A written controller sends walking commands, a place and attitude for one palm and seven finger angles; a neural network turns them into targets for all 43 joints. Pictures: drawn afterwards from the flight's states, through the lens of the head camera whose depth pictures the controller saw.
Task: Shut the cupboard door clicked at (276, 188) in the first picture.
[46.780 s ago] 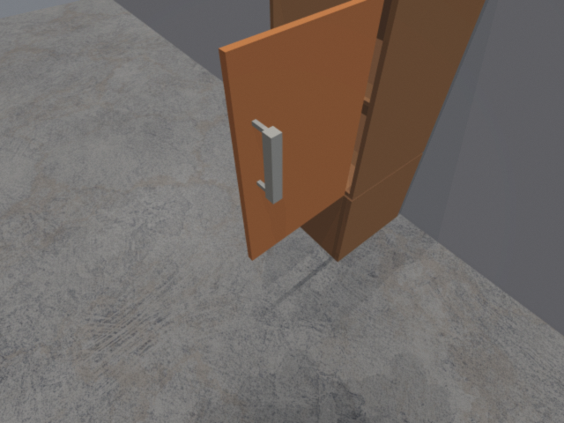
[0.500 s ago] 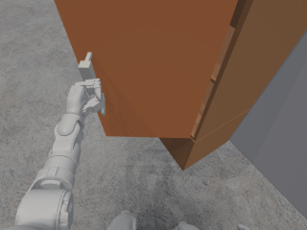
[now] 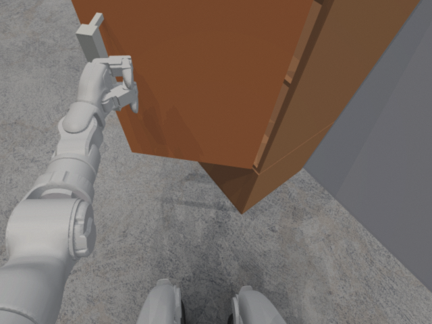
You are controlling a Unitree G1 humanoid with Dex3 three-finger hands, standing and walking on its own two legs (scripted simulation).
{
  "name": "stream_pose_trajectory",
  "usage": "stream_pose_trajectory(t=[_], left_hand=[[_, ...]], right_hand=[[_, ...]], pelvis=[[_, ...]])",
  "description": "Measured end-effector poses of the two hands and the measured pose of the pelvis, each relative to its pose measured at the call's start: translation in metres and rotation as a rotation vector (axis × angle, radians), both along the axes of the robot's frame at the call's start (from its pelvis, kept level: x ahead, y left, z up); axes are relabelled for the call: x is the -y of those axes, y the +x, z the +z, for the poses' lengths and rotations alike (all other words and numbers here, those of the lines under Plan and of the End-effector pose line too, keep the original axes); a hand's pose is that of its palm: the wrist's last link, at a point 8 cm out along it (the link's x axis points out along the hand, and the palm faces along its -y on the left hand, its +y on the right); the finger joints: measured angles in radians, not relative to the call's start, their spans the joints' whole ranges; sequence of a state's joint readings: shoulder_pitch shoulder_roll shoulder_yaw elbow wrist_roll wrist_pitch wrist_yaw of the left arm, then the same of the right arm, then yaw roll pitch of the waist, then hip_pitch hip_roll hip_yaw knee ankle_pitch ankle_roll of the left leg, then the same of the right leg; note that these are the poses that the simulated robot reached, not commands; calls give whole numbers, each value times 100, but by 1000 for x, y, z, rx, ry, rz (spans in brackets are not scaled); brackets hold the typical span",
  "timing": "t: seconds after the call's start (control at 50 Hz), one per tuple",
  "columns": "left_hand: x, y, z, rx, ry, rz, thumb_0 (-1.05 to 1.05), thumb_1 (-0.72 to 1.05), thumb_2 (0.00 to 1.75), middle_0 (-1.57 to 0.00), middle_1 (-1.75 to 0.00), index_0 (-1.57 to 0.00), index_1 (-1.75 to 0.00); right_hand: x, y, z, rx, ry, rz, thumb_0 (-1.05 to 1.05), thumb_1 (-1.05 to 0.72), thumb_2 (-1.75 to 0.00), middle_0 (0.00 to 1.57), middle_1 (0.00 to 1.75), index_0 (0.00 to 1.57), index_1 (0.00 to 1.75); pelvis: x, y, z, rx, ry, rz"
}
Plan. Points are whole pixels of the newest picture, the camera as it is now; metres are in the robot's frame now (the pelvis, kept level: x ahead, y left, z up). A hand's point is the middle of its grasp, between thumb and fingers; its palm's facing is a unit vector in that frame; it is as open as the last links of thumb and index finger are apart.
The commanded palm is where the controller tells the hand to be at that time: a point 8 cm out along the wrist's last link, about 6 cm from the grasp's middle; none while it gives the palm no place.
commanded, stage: push the door shut along its arc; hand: left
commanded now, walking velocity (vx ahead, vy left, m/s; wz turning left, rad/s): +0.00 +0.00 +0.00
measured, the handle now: (107, 65) +0.59 +0.18 +0.10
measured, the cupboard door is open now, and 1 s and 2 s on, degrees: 45 36 31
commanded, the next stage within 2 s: pull the fist back off the door in 0.86 s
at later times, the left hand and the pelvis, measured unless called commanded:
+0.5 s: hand (160, 68) +0.57 +0.08 +0.11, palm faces -0.31 -0.95 -0.03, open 3.1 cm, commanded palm +0.57 +0.11 +0.11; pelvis +0.02 +0.00 -0.01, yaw -2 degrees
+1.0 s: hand (170, 60) +0.58 +0.06 +0.12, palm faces -0.36 -0.93 -0.02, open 3.5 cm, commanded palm +0.61 +0.06 +0.11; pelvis +0.01 -0.01 -0.03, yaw -1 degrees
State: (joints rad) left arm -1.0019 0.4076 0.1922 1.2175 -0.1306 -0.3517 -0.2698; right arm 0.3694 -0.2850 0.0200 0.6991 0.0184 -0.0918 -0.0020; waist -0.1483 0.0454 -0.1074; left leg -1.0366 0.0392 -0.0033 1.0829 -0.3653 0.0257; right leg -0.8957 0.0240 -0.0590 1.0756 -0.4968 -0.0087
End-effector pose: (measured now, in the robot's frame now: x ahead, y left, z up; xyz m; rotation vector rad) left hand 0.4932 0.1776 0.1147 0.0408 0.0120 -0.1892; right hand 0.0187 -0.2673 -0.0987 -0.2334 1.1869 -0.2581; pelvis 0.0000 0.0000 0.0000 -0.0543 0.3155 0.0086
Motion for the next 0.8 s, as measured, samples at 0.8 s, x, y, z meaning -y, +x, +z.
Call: stream_pose_trajectory(t=[0.8], left_hand=[[52, 82, 3, -47, 10, -180, 5, 95, 97, -130, -150, -129, -150]], right_hand=[[9, -28, -10, -162, -29, -68, 0, -90, -90, 20, 30, 20, 30]], pelvis=[[7, 16, -17, -119, -15, -13]])
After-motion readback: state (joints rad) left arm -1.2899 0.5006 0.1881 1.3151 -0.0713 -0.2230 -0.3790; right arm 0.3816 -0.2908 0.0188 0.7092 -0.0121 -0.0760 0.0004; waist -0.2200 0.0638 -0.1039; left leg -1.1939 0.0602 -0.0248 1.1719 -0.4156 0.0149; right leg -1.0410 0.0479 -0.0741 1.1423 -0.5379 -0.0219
